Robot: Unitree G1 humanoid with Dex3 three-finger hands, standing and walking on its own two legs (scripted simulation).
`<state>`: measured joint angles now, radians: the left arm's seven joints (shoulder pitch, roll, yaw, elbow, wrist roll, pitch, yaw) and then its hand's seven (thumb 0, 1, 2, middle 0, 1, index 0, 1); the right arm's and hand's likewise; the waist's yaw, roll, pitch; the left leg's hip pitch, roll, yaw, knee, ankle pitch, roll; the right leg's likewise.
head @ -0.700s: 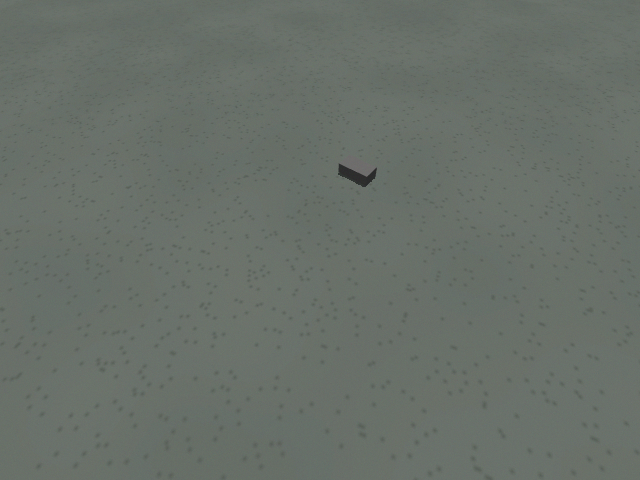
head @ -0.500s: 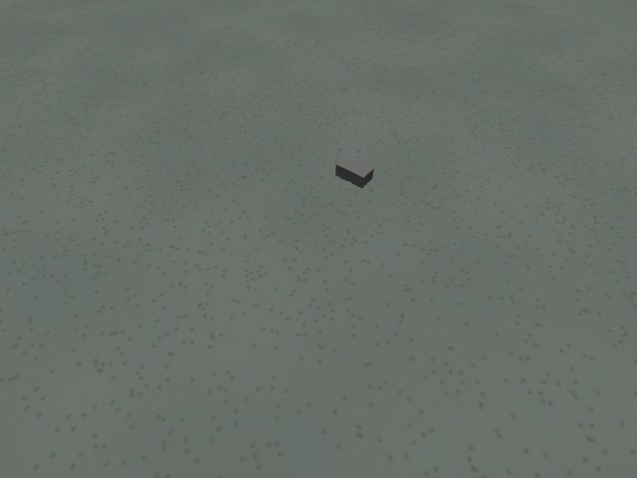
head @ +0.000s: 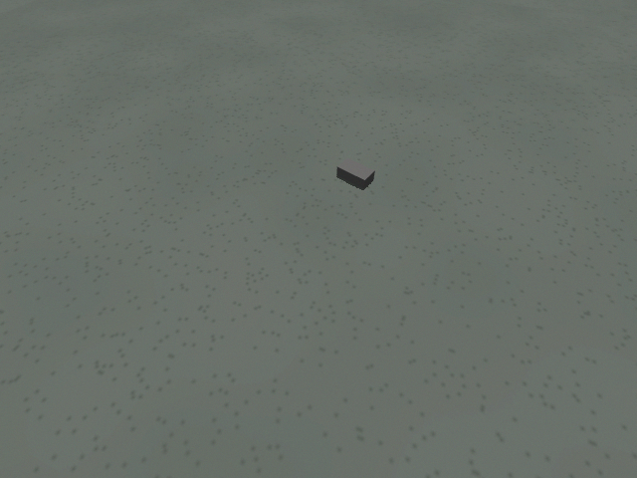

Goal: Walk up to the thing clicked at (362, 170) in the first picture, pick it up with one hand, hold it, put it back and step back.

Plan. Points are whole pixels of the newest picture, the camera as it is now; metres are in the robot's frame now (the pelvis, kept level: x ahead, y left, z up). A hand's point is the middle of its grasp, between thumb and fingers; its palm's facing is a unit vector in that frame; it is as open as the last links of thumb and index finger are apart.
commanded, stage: stand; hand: left
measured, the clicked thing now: (355, 173) +1.55 -0.13 -0.75
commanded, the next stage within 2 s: walk up in 0.42 s
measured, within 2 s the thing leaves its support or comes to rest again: neither
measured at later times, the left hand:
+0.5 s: hand out of the picture +0.07 +0.26 -0.16, palm faces -0.07 -0.94 -0.33, open 7.4 cm
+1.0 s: hand (216, 394) +0.26 +0.19 -0.14, palm faces -0.26 -0.87 -0.41, open 7.4 cm
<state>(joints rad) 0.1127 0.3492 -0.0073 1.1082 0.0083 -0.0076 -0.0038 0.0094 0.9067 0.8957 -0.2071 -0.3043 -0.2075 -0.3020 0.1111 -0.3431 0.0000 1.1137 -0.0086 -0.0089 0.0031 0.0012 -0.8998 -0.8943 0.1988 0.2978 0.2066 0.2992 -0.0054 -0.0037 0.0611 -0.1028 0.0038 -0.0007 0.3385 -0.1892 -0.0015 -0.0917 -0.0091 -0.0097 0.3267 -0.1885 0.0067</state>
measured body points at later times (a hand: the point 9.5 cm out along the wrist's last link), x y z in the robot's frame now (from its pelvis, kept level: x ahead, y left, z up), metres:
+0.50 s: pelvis +0.00 +0.00 +0.00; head +0.01 +0.00 +0.45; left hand +0.07 +0.30 -0.13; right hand +0.08 -0.31 -0.13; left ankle +0.00 +0.12 -0.74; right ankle -0.01 -0.12 -0.74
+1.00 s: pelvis +0.15 -0.07 -0.01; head +0.15 -0.10 +0.44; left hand +0.27 +0.23 -0.11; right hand +0.16 -0.41 -0.13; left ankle +0.29 +0.05 -0.69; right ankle +0.09 -0.18 -0.75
